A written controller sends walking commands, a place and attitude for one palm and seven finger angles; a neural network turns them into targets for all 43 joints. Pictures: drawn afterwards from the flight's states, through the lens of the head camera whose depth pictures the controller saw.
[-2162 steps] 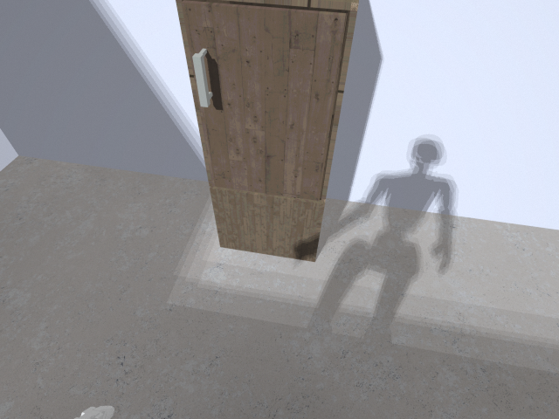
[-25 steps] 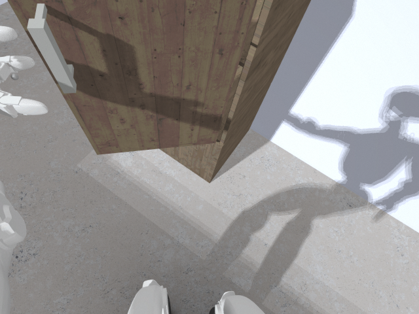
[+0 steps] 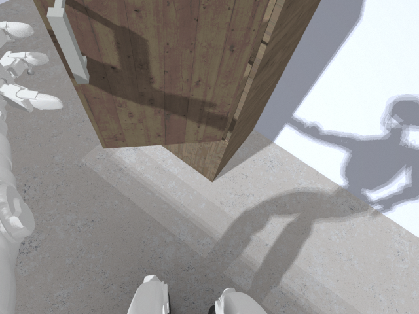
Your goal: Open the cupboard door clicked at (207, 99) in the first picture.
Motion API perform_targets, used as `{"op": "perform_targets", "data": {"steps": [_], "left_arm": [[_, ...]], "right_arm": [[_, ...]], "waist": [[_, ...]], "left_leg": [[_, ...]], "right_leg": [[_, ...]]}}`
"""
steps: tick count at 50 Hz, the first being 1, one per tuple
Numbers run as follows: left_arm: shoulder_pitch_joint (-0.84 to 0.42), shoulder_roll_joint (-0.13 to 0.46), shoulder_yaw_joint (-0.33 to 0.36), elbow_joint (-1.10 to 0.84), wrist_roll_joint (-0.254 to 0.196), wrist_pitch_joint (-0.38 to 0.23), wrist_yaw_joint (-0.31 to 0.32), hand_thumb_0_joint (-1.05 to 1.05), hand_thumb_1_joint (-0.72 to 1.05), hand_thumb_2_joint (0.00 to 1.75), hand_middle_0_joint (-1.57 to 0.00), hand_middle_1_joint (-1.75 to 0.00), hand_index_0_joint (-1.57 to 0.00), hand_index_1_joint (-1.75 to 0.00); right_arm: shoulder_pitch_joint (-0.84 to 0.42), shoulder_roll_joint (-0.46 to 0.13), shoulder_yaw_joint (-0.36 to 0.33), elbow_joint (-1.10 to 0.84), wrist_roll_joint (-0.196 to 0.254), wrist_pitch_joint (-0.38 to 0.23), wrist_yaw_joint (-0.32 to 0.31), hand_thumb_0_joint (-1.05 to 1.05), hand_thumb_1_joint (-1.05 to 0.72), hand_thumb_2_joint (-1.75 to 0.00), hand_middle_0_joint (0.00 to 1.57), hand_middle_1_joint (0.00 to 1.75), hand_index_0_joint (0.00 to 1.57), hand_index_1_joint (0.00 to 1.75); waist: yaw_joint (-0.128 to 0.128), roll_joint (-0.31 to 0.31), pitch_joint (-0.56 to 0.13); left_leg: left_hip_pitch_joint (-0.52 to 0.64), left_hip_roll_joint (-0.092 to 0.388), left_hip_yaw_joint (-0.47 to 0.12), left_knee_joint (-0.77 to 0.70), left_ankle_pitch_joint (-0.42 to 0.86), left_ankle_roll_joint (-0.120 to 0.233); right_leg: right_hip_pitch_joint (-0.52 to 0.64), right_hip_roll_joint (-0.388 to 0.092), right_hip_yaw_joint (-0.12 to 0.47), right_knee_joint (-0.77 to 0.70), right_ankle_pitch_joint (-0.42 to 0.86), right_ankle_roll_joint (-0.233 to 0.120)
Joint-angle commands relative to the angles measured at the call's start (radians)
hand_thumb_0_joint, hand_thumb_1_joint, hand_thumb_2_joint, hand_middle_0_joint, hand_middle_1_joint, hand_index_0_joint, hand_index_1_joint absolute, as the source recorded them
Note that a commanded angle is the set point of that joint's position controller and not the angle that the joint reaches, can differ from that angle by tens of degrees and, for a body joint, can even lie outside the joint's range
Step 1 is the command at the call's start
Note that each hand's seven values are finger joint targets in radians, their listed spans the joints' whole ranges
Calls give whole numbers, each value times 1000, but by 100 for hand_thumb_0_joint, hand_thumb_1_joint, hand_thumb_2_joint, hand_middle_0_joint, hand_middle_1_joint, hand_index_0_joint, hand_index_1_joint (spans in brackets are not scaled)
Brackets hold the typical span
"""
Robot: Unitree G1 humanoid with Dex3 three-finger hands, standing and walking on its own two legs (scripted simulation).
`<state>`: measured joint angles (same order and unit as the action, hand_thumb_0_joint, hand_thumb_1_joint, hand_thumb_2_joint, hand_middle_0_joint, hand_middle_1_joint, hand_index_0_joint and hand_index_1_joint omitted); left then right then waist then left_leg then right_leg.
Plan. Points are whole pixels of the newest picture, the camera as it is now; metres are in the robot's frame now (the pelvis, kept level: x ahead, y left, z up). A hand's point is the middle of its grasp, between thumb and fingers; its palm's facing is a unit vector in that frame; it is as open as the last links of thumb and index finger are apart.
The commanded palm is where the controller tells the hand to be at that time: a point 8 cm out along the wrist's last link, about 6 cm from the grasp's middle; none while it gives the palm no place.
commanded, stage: slide the fingers in behind the handle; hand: left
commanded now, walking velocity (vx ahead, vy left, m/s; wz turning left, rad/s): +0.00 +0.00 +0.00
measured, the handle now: (72, 42) +0.57 +0.22 +0.12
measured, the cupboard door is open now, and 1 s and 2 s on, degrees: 45 45 45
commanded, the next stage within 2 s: close the thumb around the handle in 1.70 s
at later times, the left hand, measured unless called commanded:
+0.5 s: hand (51, 68) +0.51 +0.24 +0.11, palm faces +0.08 -1.00 +0.02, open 14.0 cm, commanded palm +0.49 +0.27 +0.11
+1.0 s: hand (74, 68) +0.52 +0.21 +0.11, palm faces +0.09 -1.00 +0.02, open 14.0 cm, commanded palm +0.49 +0.25 +0.11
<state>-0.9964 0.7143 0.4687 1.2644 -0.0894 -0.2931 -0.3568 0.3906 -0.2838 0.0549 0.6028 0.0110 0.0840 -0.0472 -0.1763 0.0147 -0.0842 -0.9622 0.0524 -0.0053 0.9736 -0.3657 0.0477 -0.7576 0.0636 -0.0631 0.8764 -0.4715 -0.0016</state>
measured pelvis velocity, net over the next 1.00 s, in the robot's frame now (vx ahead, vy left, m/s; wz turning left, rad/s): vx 0.01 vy -0.02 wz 0.00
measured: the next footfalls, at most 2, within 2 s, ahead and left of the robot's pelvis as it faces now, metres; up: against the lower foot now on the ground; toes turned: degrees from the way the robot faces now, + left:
none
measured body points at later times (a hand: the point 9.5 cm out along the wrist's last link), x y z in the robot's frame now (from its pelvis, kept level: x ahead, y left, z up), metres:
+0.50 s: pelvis +0.00 -0.01 +0.00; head +0.11 +0.03 +0.44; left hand +0.50 +0.29 +0.12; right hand -0.03 -0.28 -0.10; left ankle +0.05 +0.08 -0.68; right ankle -0.04 -0.13 -0.68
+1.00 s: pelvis +0.01 -0.02 +0.00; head +0.11 +0.00 +0.44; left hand +0.50 +0.26 +0.11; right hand +0.00 -0.29 -0.10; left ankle +0.05 +0.08 -0.68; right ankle -0.04 -0.13 -0.68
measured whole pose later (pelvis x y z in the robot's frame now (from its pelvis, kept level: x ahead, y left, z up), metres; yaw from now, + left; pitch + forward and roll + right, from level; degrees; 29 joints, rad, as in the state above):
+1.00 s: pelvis +0.01 -0.02 +0.00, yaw +0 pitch +19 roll -4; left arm -0.93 0.58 0.43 1.20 -0.11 -0.29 -0.25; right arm 0.43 -0.27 0.03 0.63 0.01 0.08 -0.01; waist -0.17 0.04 -0.11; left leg -0.90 0.06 0.00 0.95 -0.37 0.02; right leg -0.72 0.08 -0.05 0.87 -0.48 -0.03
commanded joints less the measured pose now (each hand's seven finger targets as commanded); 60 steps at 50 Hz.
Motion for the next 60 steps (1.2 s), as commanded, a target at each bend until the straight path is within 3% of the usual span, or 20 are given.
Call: {"op": "perform_targets", "data": {"steps": [1,4,8,10,13,14,17,19,21,24,25,35,39,41,45,48,54,55,59,60], "left_arm": [[-494,321,37,-250,-14,-88,4,0,-50,30,-30,-120,-30,-120],[-474,315,29,-241,-10,-75,-7,0,-50,30,-30,-120,-30,-120],[-380,294,36,-176,-32,-33,-22,0,-50,30,-30,-120,-30,-120],[-392,239,-11,-206,-34,-25,-24,0,-50,30,-30,-120,-30,-120],[-408,247,8,-223,-40,-39,-4,0,-50,30,-30,-120,-30,-120],[-412,263,22,-231,-40,-45,2,0,-50,30,-30,-120,-30,-120],[-431,205,-14,-246,-39,-63,22,0,-50,30,-30,-120,-30,-120],[-441,244,20,-257,-30,-77,38,0,-50,30,-30,-120,-30,-120],[-434,236,16,-238,-28,-73,47,0,-50,30,-30,-120,-30,-120],[-424,231,9,-253,-14,-76,58,0,-50,30,-30,-120,-30,-120],[-440,207,-8,-268,-14,-76,64,0,-50,30,-30,-120,-30,-120],[-453,188,-12,-231,-14,-68,93,0,-50,30,-30,-120,-30,-120],[-446,165,-21,-276,-14,-81,92,0,-50,30,-30,-120,-30,-120],[-397,159,-7,-286,-26,-80,91,0,-50,30,-30,-120,-30,-120],[-369,109,-32,-270,-36,-65,92,0,-50,30,-30,-120,-30,-120],[-386,161,7,-293,-36,-61,105,0,-50,30,-30,-120,-30,-120],[-404,93,-38,-347,-23,-100,129,0,-50,30,-30,-120,-30,-120],[-401,58,-59,-337,-30,-99,129,0,-50,30,-30,-120,-30,-120],[-388,67,-49,-292,-25,-81,133,0,-50,30,-30,-120,-30,-120],[-396,24,-86,-281,-27,-70,134,0,-50,30,-30,-120,-30,-120]], "right_arm": [[201,-204,-80,-21,-6,-12,-15,0,-90,-90,20,30,20,30],[204,-204,-80,-20,-5,-8,-14,0,-90,-90,20,30,20,30],[216,-205,-79,-25,-3,-4,-15,0,-90,-90,20,30,20,30],[213,-200,-83,-28,0,-3,-13,0,-90,-90,20,30,20,30],[220,-202,-84,-22,-6,-8,-11,0,-90,-90,20,30,20,30],[217,-204,-86,-22,-4,-9,-11,0,-90,-90,20,30,20,30],[216,-196,-88,-16,-7,-16,-5,0,-90,-90,20,30,20,30],[220,-199,-90,-10,-9,-18,-3,0,-90,-90,20,30,20,30],[219,-198,-90,-10,-8,-19,-4,0,-90,-90,20,30,20,30],[214,-194,-89,-15,-8,-20,0,0,-90,-90,20,30,20,30],[210,-191,-90,-15,-8,-20,1,0,-90,-90,20,30,20,30],[207,-188,-88,-10,-7,-24,6,0,-90,-90,20,30,20,30],[208,-182,-92,-14,-8,-25,10,0,-90,-90,20,30,20,30],[208,-180,-95,-16,-9,-25,15,0,-90,-90,20,30,20,30],[201,-174,-96,-17,-4,-18,19,0,-90,-90,20,30,20,30],[207,-180,-96,-19,-5,-16,19,0,-90,-90,20,30,20,30],[191,-165,-102,-17,-5,-21,25,0,-90,-90,20,30,20,30],[188,-163,-101,-13,-6,-22,27,0,-90,-90,20,30,20,30],[193,-168,-102,-9,-5,-21,28,0,-90,-90,20,30,20,30],[187,-163,-100,-8,-7,-20,30,0,-90,-90,20,30,20,30]], "waist": [[-11,252,-510],[-7,270,-512],[3,183,-453],[-6,198,-443],[-12,167,-408],[-7,176,-425],[-19,182,-412],[-8,204,-439],[-12,172,-426],[4,218,-455],[-7,218,-452],[-23,147,-428],[-8,185,-487],[7,168,-507],[1,138,-458],[8,119,-458],[-2,157,-479],[-7,152,-465],[1,148,-457],[-13,145,-432]], "left_leg": [[683,10,-116,-76,364,-19],[699,13,-118,-80,378,-23],[620,4,-100,-94,348,-10],[635,7,-98,-100,343,-12],[615,6,-102,-105,313,-7],[611,6,-96,-105,304,-8],[623,6,-101,-106,294,-10],[640,8,-104,-104,300,-13],[615,7,-101,-104,288,-9],[638,4,-98,-101,312,-14],[643,6,-97,-101,306,-14],[570,-3,-75,-84,302,-3],[609,-7,-71,-75,368,-5],[613,-9,-65,-71,395,-5],[583,-13,-55,-75,379,-1],[548,-20,-48,-77,377,5],[609,-17,-52,-70,406,-1],[606,-18,-52,-70,395,-1],[591,-17,-56,-77,378,-3],[587,-19,-54,-79,370,-2]], "right_leg": [[-124,22,15,-99,251,-23],[-131,25,10,-102,252,-23],[-76,29,9,-119,265,-21],[-99,28,5,-123,257,-19],[-100,30,7,-130,238,-21],[-95,28,13,-130,237,-18],[-113,27,11,-128,225,-19],[-111,27,13,-121,225,-21],[-99,25,16,-124,225,-19],[-97,22,16,-115,237,-22],[-104,23,15,-116,234,-20],[-52,21,31,-117,287,-10],[-31,21,33,-104,346,-14],[-1,24,33,-104,379,-13],[9,25,34,-114,394,-9],[58,22,44,-111,428,-9],[21,23,42,-104,432,-10],[15,24,40,-108,421,-10],[8,20,37,-105,401,-11],[4,19,35,-111,399,-10]]}}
